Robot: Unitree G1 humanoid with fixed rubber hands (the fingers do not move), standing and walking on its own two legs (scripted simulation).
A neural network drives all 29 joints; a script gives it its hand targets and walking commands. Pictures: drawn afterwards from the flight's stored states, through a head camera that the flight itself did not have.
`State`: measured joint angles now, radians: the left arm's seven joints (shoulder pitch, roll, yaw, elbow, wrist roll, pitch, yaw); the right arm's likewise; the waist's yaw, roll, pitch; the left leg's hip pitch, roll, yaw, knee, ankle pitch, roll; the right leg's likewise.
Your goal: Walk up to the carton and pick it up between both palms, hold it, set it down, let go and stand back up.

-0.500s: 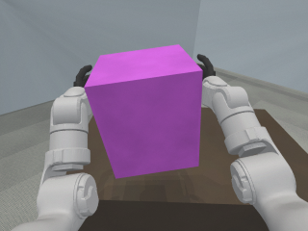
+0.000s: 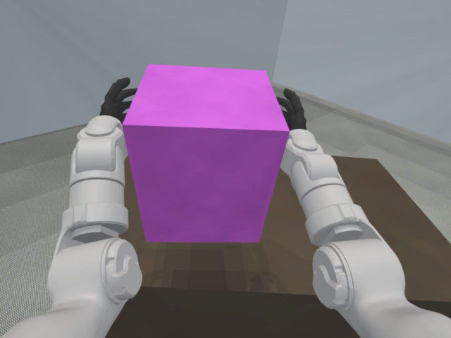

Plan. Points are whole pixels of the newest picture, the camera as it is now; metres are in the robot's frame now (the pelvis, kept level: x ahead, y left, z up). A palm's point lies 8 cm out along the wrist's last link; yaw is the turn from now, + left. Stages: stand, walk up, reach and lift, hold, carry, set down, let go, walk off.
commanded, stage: set down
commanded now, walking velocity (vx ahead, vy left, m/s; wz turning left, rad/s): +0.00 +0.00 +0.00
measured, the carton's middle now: (205, 156) +0.40 +0.01 +0.21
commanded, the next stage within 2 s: none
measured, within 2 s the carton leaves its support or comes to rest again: neither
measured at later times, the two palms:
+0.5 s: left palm (123, 143) +0.42 +0.16 +0.22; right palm (289, 159) +0.38 -0.14 +0.21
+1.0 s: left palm (126, 158) +0.43 +0.16 +0.19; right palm (282, 175) +0.39 -0.14 +0.18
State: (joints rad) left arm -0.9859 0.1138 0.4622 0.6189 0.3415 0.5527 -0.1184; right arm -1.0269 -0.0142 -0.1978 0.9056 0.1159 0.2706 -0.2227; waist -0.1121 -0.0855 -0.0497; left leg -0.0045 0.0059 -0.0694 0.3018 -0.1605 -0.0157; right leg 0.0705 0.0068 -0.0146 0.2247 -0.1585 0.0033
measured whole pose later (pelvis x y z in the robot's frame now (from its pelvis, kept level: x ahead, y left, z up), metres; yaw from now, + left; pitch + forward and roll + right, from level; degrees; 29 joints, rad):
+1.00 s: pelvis +0.01 +0.02 +0.00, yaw +0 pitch -5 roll -1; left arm -0.88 0.10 0.35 0.74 0.27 0.36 -0.06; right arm -0.80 0.04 -0.27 0.81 0.02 0.11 -0.20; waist -0.10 -0.07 0.00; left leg -0.07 -0.01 -0.04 0.34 -0.18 0.01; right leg 0.03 -0.01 -0.02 0.22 -0.16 0.03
